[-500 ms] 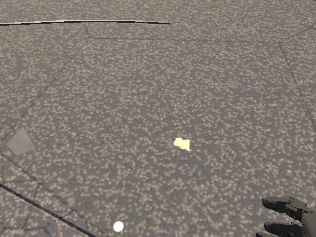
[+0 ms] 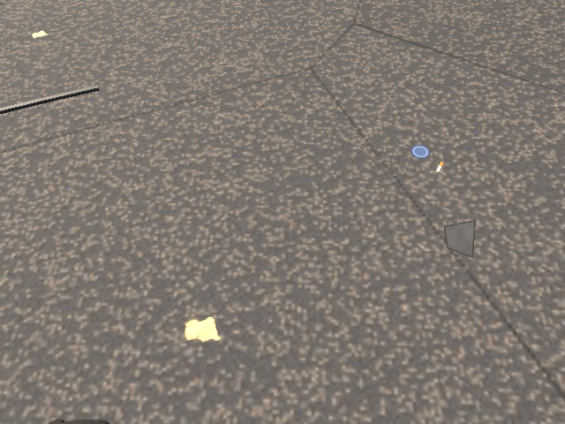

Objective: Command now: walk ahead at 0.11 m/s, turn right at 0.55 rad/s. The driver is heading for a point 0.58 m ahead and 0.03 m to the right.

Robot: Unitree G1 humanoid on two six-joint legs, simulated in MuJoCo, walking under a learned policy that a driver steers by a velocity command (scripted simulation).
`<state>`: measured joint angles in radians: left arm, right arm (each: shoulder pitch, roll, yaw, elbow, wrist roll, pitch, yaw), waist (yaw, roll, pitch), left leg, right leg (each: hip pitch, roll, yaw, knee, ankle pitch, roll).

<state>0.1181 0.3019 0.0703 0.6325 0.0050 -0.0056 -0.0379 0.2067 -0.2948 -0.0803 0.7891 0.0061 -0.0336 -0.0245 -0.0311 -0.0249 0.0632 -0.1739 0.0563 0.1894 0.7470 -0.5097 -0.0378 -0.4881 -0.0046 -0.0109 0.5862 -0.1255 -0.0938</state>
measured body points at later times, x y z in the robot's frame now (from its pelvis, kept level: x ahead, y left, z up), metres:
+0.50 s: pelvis +0.06 +0.04 +0.02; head +0.10 +0.05 +0.47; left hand +0.31 +0.26 -0.07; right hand +0.11 -0.27 -0.08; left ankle +0.12 +0.15 -0.72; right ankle +0.08 -0.08 -0.69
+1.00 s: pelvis +0.13 -0.01 +0.03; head +0.14 -0.03 +0.48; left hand +0.26 +0.24 -0.08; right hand +0.16 -0.31 -0.09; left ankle +0.25 +0.12 -0.65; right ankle +0.02 -0.08 -0.72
